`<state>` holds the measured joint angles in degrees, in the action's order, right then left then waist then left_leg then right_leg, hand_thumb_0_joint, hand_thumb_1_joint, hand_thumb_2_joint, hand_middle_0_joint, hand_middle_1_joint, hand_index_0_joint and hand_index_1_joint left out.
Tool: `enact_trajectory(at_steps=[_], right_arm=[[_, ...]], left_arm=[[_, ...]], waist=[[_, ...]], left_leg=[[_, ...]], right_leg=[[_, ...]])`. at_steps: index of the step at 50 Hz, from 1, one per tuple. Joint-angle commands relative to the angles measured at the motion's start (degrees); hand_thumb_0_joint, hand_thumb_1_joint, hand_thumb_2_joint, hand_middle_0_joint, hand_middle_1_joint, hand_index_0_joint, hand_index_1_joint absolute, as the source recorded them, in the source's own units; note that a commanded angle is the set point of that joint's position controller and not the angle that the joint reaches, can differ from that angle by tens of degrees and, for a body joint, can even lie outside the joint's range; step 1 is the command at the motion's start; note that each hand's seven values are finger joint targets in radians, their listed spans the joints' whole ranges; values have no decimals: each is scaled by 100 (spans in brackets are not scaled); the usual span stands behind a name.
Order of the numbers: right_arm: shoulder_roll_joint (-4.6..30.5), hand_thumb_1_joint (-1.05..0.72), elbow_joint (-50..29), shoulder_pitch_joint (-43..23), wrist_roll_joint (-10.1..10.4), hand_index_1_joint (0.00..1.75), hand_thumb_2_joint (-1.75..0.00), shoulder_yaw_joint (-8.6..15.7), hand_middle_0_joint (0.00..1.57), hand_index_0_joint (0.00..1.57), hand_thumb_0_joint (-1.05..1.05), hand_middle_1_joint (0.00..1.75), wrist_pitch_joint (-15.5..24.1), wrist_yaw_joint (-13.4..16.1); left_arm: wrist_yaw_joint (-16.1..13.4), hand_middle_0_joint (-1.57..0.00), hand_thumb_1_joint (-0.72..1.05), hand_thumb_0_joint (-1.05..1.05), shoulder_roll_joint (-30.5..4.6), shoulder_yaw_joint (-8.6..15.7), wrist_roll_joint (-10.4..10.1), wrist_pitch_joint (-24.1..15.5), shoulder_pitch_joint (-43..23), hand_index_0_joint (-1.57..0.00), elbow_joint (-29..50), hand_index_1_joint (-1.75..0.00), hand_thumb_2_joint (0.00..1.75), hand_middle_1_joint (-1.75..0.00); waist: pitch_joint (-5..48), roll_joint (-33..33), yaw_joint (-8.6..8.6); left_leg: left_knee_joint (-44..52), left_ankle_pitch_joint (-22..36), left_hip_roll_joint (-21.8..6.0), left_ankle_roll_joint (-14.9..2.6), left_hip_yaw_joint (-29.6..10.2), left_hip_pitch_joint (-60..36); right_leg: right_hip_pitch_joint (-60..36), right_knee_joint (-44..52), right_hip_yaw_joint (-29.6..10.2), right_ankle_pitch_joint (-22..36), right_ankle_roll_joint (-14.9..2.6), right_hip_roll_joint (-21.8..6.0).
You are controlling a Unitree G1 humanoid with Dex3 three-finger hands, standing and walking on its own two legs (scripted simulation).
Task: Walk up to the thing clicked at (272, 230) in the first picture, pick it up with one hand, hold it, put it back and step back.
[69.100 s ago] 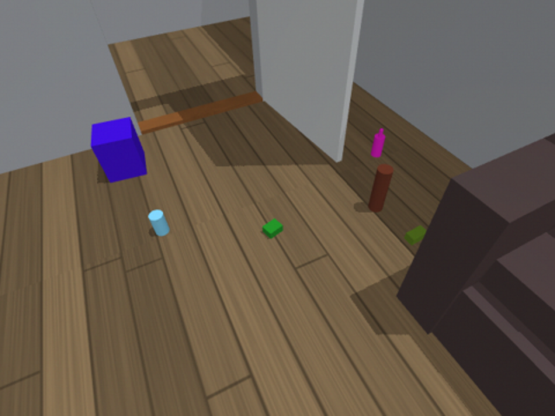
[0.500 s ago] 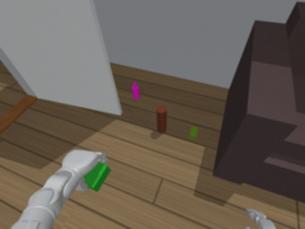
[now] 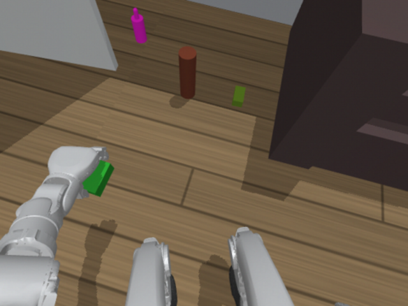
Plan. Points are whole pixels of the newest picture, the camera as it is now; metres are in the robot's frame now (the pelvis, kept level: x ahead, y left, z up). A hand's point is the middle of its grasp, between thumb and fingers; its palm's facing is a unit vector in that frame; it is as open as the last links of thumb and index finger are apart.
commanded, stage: crouch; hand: left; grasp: from above
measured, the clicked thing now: (93, 176) +0.44 +0.24 -0.15
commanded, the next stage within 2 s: lower in 1.14 s
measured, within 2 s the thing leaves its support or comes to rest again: neither
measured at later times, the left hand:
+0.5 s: hand (99, 187) +0.45 +0.27 -0.28, palm faces -0.45 +0.06 -0.89, open 9.9 cm
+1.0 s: hand (103, 189) +0.47 +0.27 -0.35, palm faces -0.46 +0.07 -0.88, open 9.9 cm
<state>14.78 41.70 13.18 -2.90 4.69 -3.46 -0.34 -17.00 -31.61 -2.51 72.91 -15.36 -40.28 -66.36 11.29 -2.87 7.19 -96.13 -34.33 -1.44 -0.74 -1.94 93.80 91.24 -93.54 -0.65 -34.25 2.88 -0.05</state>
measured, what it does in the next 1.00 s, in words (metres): lowers itself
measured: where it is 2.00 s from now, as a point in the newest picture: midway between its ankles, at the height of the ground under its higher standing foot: outside the picture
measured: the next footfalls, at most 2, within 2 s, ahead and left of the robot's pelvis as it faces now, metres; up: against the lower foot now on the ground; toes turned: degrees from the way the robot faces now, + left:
none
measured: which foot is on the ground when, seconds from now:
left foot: down 0.00-1.00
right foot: down 0.00-1.00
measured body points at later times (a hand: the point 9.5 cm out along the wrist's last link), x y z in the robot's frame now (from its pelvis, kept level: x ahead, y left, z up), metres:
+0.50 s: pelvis -0.01 -0.01 -0.14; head +0.22 +0.04 +0.24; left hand +0.47 +0.26 -0.23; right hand +0.05 -0.29 -0.26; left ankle +0.07 +0.11 -0.52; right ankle +0.07 -0.15 -0.52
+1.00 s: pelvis -0.02 -0.01 -0.20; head +0.22 +0.05 +0.17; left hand +0.49 +0.27 -0.30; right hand +0.01 -0.29 -0.31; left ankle +0.07 +0.11 -0.52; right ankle +0.07 -0.15 -0.52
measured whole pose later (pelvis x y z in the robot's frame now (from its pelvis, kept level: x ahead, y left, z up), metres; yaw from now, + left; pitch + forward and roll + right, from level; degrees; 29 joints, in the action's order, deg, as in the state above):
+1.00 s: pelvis -0.02 -0.01 -0.20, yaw -5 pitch +34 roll -9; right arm 15.1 42.8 8.4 -8.8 -2.8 -1.7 -7.2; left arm -18.6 -49.5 5.4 80.7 -23.8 -56.6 -81.4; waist 3.2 0.8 13.5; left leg -135.2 -38.8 -0.5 0.4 -8.3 130.9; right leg 125.8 -130.1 3.1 -38.9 3.3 1.7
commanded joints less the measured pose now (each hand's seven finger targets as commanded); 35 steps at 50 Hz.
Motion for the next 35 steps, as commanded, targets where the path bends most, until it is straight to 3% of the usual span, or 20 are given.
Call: enact_trajectory(at_steps=[1, 7, 9, 13, 14, 24, 26, 30, 31, 32, 35], right_arm=[[1139, -91, -401, 618, -57, 30, -90, 306, 20, 20, 0, 30, 264, -30], [1173, -92, -291, 678, -170, 30, -90, 204, 20, 20, 0, 30, 372, -188], [1200, -92, -249, 769, -228, 30, -90, 169, 20, 20, 0, 30, 387, -256], [1226, -92, -121, 811, -294, 30, -91, 154, 20, 20, 0, 30, 398, -336], [1243, -93, -103, 830, -300, 30, -91, 141, 20, 20, 0, 30, 396, -361], [1260, -93, -61, 759, -434, 30, -91, 55, 20, 20, 0, 30, 320, -519], [1290, -93, -63, 765, -454, 30, -91, 58, 20, 20, 0, 30, 298, -551], [1348, -93, -68, 761, -475, 30, -91, 24, 20, 20, 0, 30, 260, -584], [1338, -93, -49, 714, -466, 30, -91, 0, 20, 20, 0, 30, 244, -582], [1346, -93, -66, 721, -489, 30, -91, -7, 20, 20, 0, 30, 231, -589], [1382, -93, -30, 688, -509, 30, -91, -84, 20, 20, 0, 30, 220, -592]], left_arm=[[-101, -83, 53, 0, -1697, 532, -91, -122, -1863, -89, 570, -59, 54, -66], [-189, -84, 54, 0, -2030, 721, -9, -438, -2383, -91, 586, -56, 50, -64], [-267, -85, 56, 0, -2256, 869, 86, -494, -2552, -93, 639, -58, 52, -65], [-381, -85, 54, 0, -2361, 884, 180, -560, -2945, -92, 687, -56, 52, -63], [-390, -85, 53, 0, -2355, 891, 214, -528, -2772, -91, 318, -57, 53, -63], [-323, -83, 50, 0, -2921, 1132, 335, -529, -2958, -89, 81, -56, 53, -62], [-236, -83, 50, 0, -2652, 968, 302, -540, -2842, -89, -61, -56, 52, -63], [-195, -82, 50, 0, -2964, 1100, 325, -624, -3066, -88, -2, -56, 50, -63], [-187, -82, 48, 0, -2923, 1032, 333, -637, -3115, -88, -94, -55, 51, -60], [-194, -83, 49, 0, -3016, 1098, 344, -687, -3146, -88, -40, -55, 51, -61], [-239, -81, 48, 0, -3111, 1129, 376, -764, -3217, -87, -197, -57, 53, -63]], waist=[[3048, -381, 77], [3292, -687, 193], [3683, -915, 211], [3810, -1267, 282], [3645, -1170, 305], [3679, -1077, 348], [3510, -1129, 409], [3452, -1246, 435], [3362, -1202, 410], [3422, -1184, 482], [3267, -1205, 471]], left_leg=[[798, 499, 188, -31, -331, -1960], [63, 292, 189, -37, -327, -1430], [-231, 697, 181, -35, -297, -1546], [-550, 880, 142, 1, -332, -1561], [-639, 848, 141, 1, -332, -1439], [-1537, 975, 177, -121, -66, -436], [-1607, 1016, 161, -106, -110, -444], [-1776, 1037, 151, -88, -169, -340], [-1818, 843, 148, -87, -164, -224], [-1926, 874, 160, -110, -137, -117], [-1991, 655, 165, -78, -184, 30]], right_leg=[[-513, 603, 414, 467, -480, 152], [281, -80, 471, 307, -489, 161], [365, -332, 490, 580, -483, 147], [806, -728, 584, 669, -502, 172], [876, -783, 588, 642, -490, 151], [759, -1344, 629, 919, -441, 250], [983, -1456, 684, 900, -445, 254], [1187, -1713, 717, 935, -456, 258], [1327, -1737, 715, 764, -467, 271], [1245, -1750, 728, 839, -447, 293], [1455, -1921, 776, 627, -460, 283]])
